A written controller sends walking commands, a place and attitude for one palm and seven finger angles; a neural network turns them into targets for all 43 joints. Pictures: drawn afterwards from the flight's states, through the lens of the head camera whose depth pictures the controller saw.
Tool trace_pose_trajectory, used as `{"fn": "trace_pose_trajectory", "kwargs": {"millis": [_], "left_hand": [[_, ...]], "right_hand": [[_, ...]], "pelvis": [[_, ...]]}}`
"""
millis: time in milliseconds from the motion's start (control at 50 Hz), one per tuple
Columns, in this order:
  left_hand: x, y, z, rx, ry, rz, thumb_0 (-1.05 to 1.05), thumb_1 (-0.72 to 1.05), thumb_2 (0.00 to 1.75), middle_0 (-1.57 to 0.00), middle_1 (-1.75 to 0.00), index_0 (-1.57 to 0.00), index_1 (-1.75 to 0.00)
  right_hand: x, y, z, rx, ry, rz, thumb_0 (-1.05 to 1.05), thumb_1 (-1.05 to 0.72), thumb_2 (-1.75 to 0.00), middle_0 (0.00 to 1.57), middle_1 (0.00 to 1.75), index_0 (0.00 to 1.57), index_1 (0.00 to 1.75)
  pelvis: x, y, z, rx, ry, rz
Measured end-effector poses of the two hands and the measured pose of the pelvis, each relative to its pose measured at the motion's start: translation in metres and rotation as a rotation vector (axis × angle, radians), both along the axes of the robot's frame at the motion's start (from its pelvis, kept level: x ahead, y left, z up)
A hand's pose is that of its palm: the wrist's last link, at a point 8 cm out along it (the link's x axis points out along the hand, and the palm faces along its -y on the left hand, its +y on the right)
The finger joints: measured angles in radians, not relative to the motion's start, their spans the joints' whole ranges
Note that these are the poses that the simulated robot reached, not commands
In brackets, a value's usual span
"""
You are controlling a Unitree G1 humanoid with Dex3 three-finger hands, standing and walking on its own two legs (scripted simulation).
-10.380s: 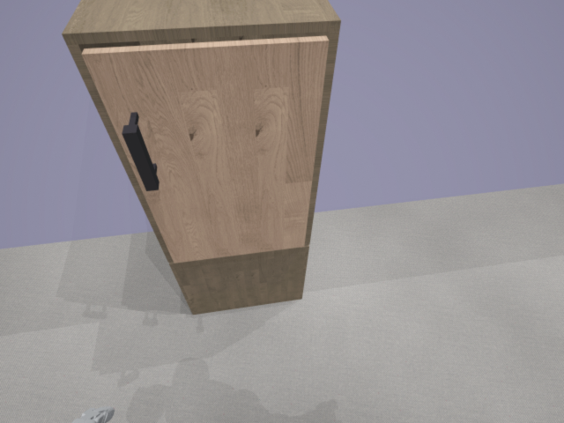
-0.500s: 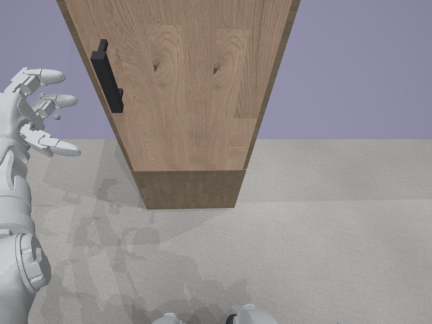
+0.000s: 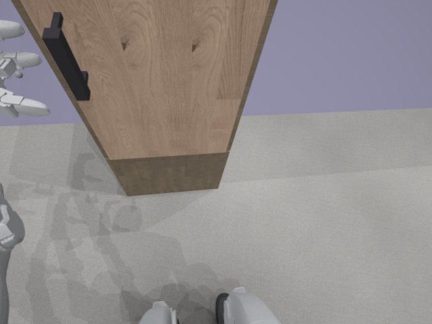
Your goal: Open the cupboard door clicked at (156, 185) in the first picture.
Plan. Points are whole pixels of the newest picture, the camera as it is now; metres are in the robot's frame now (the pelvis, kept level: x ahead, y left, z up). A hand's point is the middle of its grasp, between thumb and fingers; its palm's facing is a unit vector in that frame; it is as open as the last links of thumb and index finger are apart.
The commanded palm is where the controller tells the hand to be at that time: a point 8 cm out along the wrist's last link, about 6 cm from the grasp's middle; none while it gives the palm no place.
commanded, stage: move the hooked fingers beside the handle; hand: left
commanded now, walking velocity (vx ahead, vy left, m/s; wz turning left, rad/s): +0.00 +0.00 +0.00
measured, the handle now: (71, 59) +0.56 +0.21 +0.10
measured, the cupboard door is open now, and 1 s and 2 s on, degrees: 0 0 0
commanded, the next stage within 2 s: slide the fingers in behind the handle in 0.76 s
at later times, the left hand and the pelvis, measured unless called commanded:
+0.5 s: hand (14, 84) +0.49 +0.28 +0.11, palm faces +0.03 -1.00 +0.00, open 14.0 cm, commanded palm +0.47 +0.31 +0.10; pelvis +0.01 +0.00 +0.00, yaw +0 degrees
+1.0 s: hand (12, 90) +0.47 +0.27 +0.12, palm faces +0.02 -1.00 +0.00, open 14.0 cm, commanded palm +0.46 +0.31 +0.10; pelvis -0.01 +0.00 +0.00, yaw +1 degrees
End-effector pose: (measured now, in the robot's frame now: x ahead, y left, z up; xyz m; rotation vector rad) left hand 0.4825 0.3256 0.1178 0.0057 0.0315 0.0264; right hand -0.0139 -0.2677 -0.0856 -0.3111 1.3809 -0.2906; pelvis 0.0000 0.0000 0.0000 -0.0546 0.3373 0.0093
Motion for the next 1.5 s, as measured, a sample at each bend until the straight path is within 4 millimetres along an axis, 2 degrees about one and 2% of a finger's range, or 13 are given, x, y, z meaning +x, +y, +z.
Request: {"fn": "trace_pose_trajectory", "kwargs": {"millis": [120,220,420,560,660,760,920,1100,1240,1500], "left_hand": [[0.009,-0.003,-0.005,-0.008,0.002,-0.01,-0.01,-0.5,0.3,-0.3,-1.2,-0.3,-1.2],[0.006,0.0,-0.011,-0.009,-0.001,0.002,-0.01,-0.5,0.3,-0.3,-1.2,-0.3,-1.2],[-0.011,0.008,-0.007,-0.007,-0.019,0.014,-0.01,-0.5,0.3,-0.3,-1.2,-0.3,-1.2],[-0.018,0.002,-0.005,-0.01,-0.019,0.001,-0.01,-0.5,0.3,-0.3,-1.2,-0.3,-1.2],[-0.021,-0.003,-0.003,-0.015,-0.029,0.008,-0.01,-0.5,0.3,-0.3,-1.2,-0.3,-1.2],[-0.026,-0.002,0.0,-0.01,-0.034,0.018,-0.01,-0.5,0.3,-0.3,-1.2,-0.3,-1.2],[-0.035,0.004,0.004,0.0,-0.038,0.015,-0.01,-0.5,0.3,-0.3,-1.2,-0.3,-1.2],[-0.03,-0.012,0.0,-0.01,-0.031,-0.013,-0.01,-0.5,0.3,-0.3,-1.2,-0.3,-1.2],[-0.02,-0.027,-0.003,-0.02,-0.038,-0.012,-0.01,-0.5,0.3,-0.3,-1.2,-0.3,-1.2],[-0.015,-0.033,-0.005,-0.006,-0.034,-0.007,-0.01,-0.5,0.3,-0.3,-1.2,-0.3,-1.2]], "right_hand": [[-0.01,0.003,0.002,0.009,0.047,-0.028,0.0,-0.9,-0.89,0.2,0.3,0.2,0.3],[-0.007,0.006,0.003,0.022,0.048,-0.041,0.0,-0.9,-0.89,0.2,0.3,0.2,0.3],[0.027,0.007,-0.001,0.04,-0.016,0.001,0.0,-0.9,-0.89,0.2,0.3,0.2,0.3],[0.054,0.004,-0.003,0.035,-0.084,0.05,0.0,-0.9,-0.89,0.2,0.3,0.2,0.3],[0.061,0.004,-0.004,0.037,-0.12,0.063,0.0,-0.9,-0.89,0.2,0.3,0.2,0.3],[0.056,0.003,-0.005,0.04,-0.13,0.057,0.0,-0.9,-0.89,0.2,0.3,0.2,0.3],[0.031,0.001,-0.006,0.037,-0.085,0.042,0.0,-0.9,-0.89,0.2,0.3,0.2,0.3],[0.009,-0.002,-0.006,0.019,-0.048,0.034,0.0,-0.9,-0.89,0.2,0.3,0.2,0.3],[0.004,0.0,-0.005,0.023,-0.06,0.015,0.0,-0.9,-0.89,0.2,0.3,0.2,0.3],[0.008,0.008,-0.008,0.051,-0.05,0.01,0.0,-0.9,-0.89,0.2,0.3,0.2,0.3]], "pelvis": [[0.005,0.001,0.0,-0.001,0.016,-0.012],[0.009,0.001,0.001,-0.002,0.016,-0.021],[0.015,0.001,0.003,-0.006,-0.006,-0.006],[0.012,0.001,0.003,-0.005,-0.019,0.009],[0.008,0.0,0.002,-0.002,-0.027,0.008],[0.004,-0.002,0.001,0.001,-0.035,0.004],[-0.004,-0.004,0.001,0.002,-0.042,0.006],[-0.01,-0.003,-0.001,0.002,-0.038,0.014],[-0.011,-0.002,-0.001,0.004,-0.035,0.002],[-0.004,0.0,0.0,0.004,-0.027,0.0]]}}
